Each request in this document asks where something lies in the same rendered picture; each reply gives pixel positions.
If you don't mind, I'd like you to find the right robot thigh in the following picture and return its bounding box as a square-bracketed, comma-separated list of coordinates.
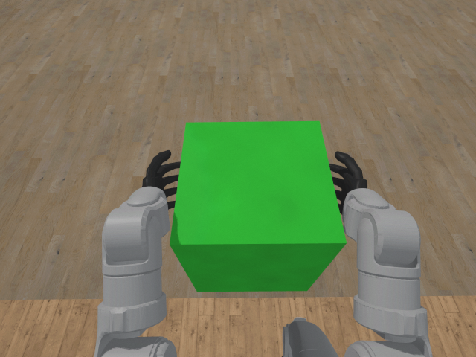
[283, 321, 338, 357]

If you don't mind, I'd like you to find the right robot forearm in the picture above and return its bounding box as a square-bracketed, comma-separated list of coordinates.
[342, 188, 433, 357]

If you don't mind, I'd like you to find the left robot upper arm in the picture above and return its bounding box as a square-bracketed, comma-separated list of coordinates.
[100, 336, 177, 357]

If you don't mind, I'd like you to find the right robot hand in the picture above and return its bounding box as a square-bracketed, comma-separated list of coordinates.
[329, 151, 367, 214]

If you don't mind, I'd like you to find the right robot upper arm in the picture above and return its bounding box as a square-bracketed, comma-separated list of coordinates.
[344, 341, 425, 357]

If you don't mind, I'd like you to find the left robot hand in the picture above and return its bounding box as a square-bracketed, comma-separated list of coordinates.
[142, 150, 181, 210]

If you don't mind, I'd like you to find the carton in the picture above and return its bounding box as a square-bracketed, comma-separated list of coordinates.
[170, 121, 347, 292]

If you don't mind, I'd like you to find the left robot forearm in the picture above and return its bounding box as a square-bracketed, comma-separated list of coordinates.
[94, 187, 170, 357]

